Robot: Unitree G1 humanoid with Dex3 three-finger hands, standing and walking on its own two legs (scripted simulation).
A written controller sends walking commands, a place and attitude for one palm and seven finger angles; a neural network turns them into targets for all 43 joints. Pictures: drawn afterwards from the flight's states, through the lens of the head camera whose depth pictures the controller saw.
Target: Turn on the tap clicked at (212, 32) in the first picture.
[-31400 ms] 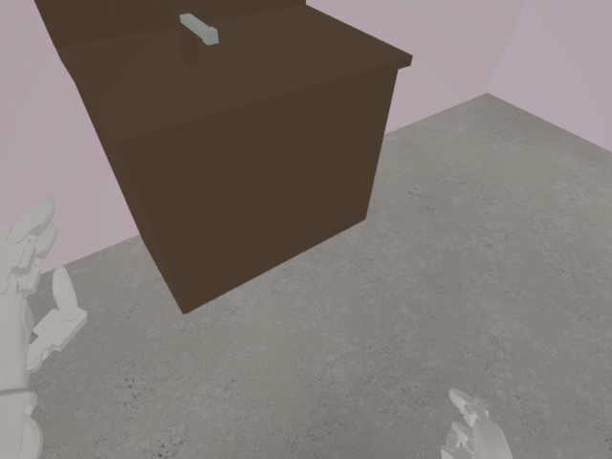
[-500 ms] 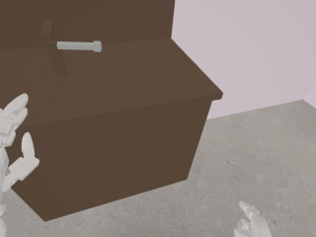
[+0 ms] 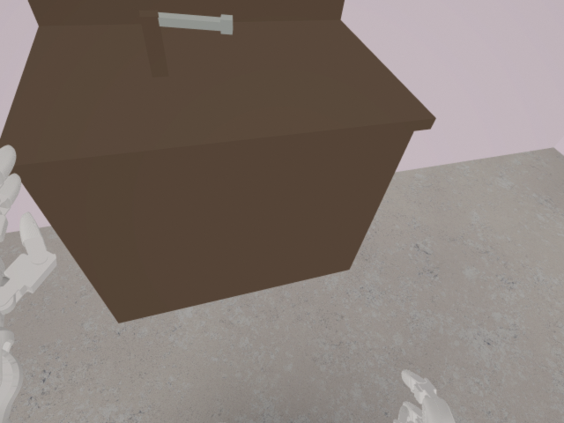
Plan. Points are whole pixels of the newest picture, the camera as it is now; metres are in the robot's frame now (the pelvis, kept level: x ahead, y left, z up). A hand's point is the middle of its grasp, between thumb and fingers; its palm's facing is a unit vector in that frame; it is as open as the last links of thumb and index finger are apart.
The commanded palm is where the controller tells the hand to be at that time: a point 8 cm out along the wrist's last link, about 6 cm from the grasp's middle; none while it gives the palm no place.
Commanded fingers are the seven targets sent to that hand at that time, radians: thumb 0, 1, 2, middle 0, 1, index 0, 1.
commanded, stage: stop stepping back and stand still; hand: left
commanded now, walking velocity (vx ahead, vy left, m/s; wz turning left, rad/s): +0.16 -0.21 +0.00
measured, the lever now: (226, 24) +0.81 +0.19 +0.18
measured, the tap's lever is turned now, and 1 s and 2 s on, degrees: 76 76 76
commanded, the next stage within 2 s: stand and check the lever's angle in 0.82 s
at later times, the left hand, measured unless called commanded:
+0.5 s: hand (120, 275) +0.22 +0.20 +0.16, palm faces +0.37 -0.88 -0.30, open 7.4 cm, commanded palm +0.17 +0.24 +0.19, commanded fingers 0.00 0.90 0.90 -0.20 -0.30 -0.20 -0.30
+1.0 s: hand (93, 282) +0.21 +0.22 +0.16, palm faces +0.34 -0.84 -0.41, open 7.4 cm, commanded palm +0.16 +0.26 +0.19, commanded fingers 0.00 0.90 0.90 -0.20 -0.30 -0.20 -0.30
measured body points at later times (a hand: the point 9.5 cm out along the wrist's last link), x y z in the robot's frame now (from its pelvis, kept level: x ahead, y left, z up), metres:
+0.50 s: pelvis +0.00 -0.03 +0.00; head -0.01 -0.03 +0.45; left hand +0.20 +0.24 +0.18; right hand +0.15 -0.29 -0.08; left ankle +0.04 +0.10 -0.72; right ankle -0.07 -0.09 -0.73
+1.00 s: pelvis -0.01 -0.02 +0.01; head +0.01 -0.03 +0.46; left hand +0.19 +0.26 +0.19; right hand +0.15 -0.25 -0.08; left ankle +0.04 +0.10 -0.73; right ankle -0.07 -0.09 -0.73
